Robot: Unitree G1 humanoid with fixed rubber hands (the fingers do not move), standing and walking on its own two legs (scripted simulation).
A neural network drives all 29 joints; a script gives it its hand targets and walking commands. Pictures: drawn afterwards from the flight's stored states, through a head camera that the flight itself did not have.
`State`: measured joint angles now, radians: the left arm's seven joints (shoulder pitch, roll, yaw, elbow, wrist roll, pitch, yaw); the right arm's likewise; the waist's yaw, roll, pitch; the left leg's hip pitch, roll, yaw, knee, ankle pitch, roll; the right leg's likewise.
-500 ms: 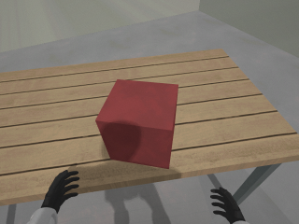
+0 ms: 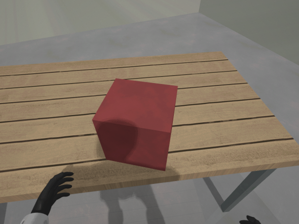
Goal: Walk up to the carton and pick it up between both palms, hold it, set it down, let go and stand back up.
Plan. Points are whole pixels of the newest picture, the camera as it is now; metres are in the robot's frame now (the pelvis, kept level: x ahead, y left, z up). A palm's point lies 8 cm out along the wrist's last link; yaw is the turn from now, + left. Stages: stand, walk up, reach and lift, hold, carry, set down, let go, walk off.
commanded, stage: stand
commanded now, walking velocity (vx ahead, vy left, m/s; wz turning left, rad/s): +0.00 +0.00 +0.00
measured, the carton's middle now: (140, 124) +0.41 +0.01 +0.04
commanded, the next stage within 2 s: none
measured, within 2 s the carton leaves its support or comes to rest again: neither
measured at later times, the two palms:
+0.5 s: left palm (47, 206) +0.20 +0.24 +0.00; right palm out of the picture +0.13 -0.31 -0.10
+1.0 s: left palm (47, 206) +0.20 +0.24 +0.00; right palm out of the picture +0.14 -0.32 -0.10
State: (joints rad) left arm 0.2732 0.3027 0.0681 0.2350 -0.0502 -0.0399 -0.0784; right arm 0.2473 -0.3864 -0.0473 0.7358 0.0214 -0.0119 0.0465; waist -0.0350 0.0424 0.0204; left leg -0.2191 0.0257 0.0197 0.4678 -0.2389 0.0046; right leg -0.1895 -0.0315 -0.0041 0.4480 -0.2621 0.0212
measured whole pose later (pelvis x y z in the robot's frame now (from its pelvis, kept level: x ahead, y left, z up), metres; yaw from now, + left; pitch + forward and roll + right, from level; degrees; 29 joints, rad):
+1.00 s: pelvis +0.02 -0.02 -0.01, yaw +1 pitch -1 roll +1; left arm 0.34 0.33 0.07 0.24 -0.05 -0.13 -0.03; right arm 0.18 -0.39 -0.04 0.76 0.02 0.00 0.07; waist -0.03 0.04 0.02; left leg -0.22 0.03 0.01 0.50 -0.27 -0.02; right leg -0.21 -0.03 -0.01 0.53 -0.31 0.01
